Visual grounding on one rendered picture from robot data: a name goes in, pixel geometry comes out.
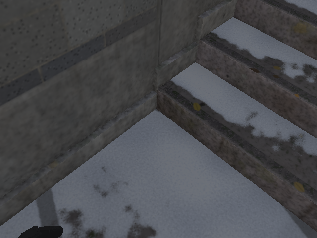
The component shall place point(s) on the stairs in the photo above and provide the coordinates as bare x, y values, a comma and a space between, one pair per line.
251, 98

